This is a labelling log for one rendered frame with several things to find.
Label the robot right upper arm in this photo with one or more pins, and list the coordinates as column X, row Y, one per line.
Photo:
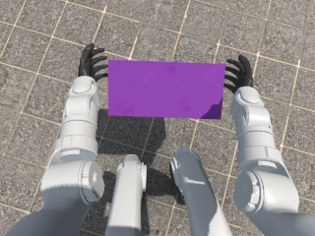
column 271, row 202

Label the robot right hand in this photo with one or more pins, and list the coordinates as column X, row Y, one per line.
column 244, row 75

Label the right robot shin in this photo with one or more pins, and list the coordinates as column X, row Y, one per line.
column 195, row 155

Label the robot left upper arm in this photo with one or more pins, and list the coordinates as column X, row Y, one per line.
column 68, row 190

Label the right robot forearm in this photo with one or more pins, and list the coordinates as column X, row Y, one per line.
column 254, row 133

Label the left robot forearm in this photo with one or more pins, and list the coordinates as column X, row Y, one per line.
column 77, row 138

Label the left robot shin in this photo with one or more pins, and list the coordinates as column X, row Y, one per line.
column 127, row 157

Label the robot left hand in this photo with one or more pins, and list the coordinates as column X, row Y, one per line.
column 86, row 67

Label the carton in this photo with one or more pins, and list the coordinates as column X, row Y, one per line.
column 165, row 89

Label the robot shin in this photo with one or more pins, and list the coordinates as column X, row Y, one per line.
column 195, row 155
column 127, row 157

